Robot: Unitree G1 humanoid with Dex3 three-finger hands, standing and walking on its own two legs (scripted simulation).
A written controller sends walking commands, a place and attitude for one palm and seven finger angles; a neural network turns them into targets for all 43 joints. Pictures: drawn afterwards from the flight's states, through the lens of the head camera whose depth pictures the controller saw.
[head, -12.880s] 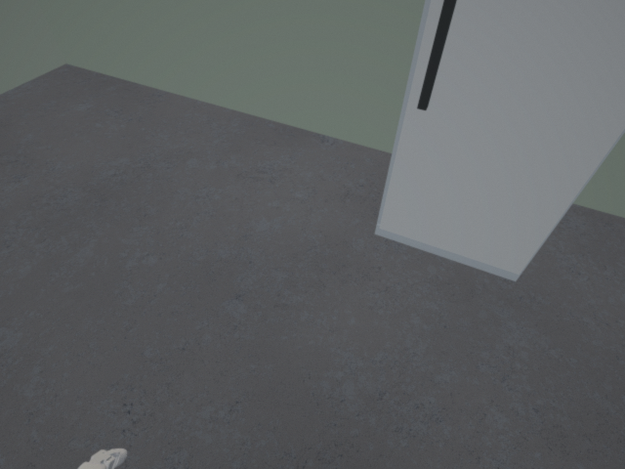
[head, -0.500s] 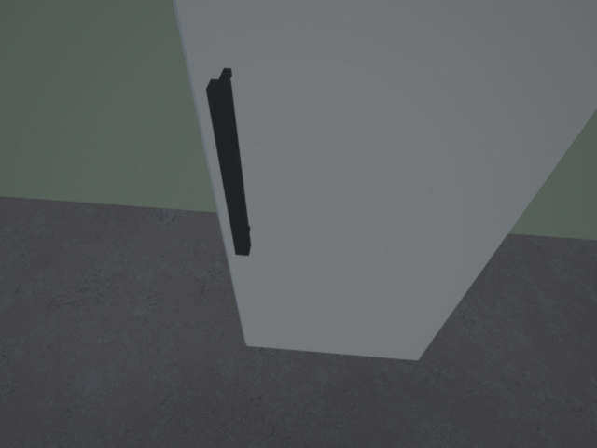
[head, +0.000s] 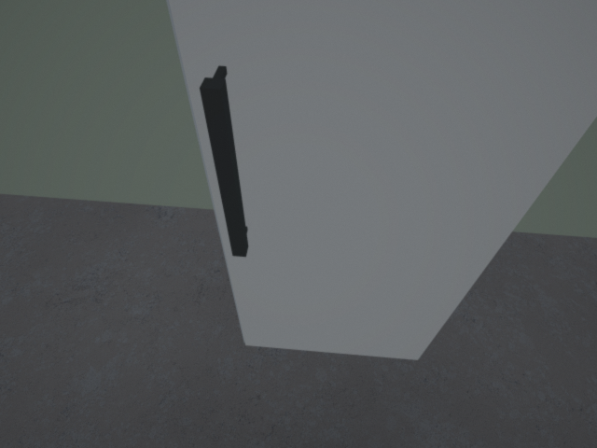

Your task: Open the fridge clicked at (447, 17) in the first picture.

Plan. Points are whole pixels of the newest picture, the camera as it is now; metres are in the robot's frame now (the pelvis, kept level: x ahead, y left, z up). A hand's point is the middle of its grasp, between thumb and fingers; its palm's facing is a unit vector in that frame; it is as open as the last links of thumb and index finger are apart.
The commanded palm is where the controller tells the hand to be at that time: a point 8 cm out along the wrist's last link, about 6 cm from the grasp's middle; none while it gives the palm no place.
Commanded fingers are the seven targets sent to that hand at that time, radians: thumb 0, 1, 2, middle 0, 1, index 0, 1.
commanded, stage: raise the hand to about handle height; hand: left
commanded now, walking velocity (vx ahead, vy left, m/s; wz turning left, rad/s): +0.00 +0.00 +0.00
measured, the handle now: (232, 177) +0.49 +0.14 +0.08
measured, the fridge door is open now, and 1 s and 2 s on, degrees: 0 0 0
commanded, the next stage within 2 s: none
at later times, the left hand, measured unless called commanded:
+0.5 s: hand (139, 443) +0.13 +0.20 -0.01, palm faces +0.18 -0.98 -0.11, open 9.4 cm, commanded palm +0.13 +0.24 +0.00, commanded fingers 0.00 0.22 0.61 -0.25 -0.74 -0.25 -0.74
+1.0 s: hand (115, 364) +0.20 +0.23 +0.04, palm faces +0.00 -1.00 -0.08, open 12.4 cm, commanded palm +0.17 +0.29 +0.06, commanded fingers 0.00 -0.36 0.36 -0.29 -1.11 -0.29 -1.11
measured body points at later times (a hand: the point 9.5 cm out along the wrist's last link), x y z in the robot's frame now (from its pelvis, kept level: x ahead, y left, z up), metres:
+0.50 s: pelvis +0.00 -0.03 -0.06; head +0.03 -0.01 +0.39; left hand +0.12 +0.25 +0.00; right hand +0.26 -0.25 -0.09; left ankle +0.00 +0.10 -0.74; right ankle +0.01 -0.12 -0.74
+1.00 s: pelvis -0.01 +0.00 -0.03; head +0.02 +0.00 +0.41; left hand +0.20 +0.29 +0.05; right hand +0.16 -0.26 -0.11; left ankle +0.00 +0.10 -0.74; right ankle +0.01 -0.12 -0.74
